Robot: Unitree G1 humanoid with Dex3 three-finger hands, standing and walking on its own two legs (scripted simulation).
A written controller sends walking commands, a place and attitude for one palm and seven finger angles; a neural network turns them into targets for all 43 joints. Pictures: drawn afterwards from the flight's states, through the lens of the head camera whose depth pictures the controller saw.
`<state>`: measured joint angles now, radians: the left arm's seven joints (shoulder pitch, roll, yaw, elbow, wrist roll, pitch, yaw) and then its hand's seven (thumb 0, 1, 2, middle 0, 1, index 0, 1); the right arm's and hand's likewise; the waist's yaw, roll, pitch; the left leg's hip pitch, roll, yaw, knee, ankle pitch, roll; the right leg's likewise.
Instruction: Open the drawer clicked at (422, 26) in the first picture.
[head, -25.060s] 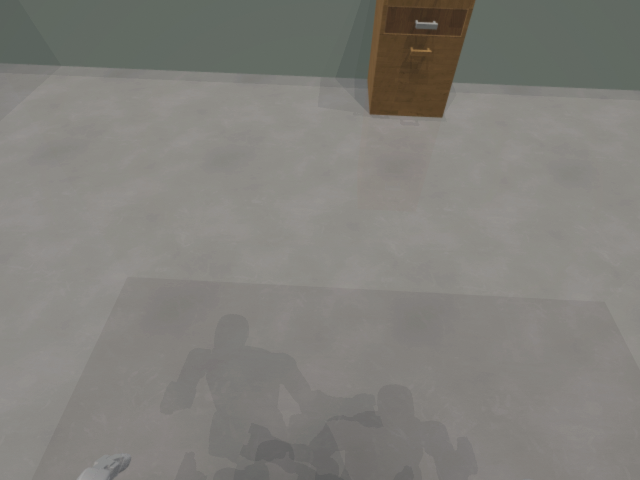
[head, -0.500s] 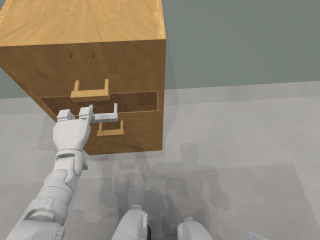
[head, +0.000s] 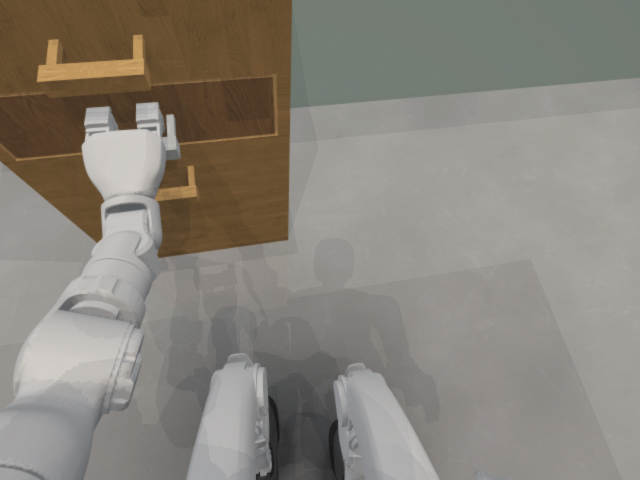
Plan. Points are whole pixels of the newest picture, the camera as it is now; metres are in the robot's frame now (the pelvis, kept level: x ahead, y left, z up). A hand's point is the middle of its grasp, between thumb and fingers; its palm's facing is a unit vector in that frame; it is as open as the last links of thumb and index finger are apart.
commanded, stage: move the hooked fingers above the handle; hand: left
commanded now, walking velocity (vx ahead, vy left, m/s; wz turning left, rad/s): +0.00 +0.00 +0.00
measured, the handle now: (139, 138) +0.57 +0.24 -0.04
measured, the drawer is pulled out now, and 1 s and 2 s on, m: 0.00 0.00 0.00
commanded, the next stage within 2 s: none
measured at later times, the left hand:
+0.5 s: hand (137, 172) +0.51 +0.23 -0.03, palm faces +0.02 +0.09 -1.00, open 13.8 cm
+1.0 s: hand (136, 166) +0.52 +0.23 -0.03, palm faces +0.04 +0.09 -1.00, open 13.8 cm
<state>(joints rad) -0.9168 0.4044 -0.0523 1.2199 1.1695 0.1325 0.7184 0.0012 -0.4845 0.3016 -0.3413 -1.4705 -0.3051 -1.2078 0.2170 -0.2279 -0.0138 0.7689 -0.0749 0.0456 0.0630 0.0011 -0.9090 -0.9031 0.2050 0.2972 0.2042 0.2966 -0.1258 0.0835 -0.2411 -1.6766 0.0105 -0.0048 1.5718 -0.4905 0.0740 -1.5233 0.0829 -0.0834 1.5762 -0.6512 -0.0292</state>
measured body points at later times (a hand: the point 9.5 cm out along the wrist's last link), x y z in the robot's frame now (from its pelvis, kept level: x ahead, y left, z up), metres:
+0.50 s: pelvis -0.03 -0.02 -0.06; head +0.13 +0.00 +0.36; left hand +0.50 +0.22 +0.02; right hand +0.05 -0.28 -0.19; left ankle +0.09 +0.08 -0.53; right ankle +0.04 -0.11 -0.53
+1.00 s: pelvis -0.03 -0.02 -0.06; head +0.14 +0.01 +0.36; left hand +0.51 +0.22 +0.03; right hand +0.07 -0.28 -0.19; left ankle +0.09 +0.08 -0.53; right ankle +0.04 -0.11 -0.53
